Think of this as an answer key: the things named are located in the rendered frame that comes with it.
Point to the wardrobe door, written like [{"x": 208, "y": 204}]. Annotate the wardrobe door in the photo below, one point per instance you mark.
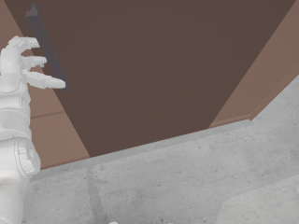
[
  {"x": 142, "y": 71},
  {"x": 276, "y": 60}
]

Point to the left robot forearm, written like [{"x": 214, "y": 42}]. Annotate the left robot forearm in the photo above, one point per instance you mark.
[{"x": 15, "y": 112}]

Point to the left robot upper arm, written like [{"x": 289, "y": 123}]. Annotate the left robot upper arm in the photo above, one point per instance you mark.
[{"x": 19, "y": 161}]

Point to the left robot hand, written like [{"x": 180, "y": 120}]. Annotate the left robot hand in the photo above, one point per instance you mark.
[{"x": 11, "y": 61}]

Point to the handle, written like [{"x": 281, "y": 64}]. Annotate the handle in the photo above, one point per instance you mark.
[{"x": 43, "y": 39}]

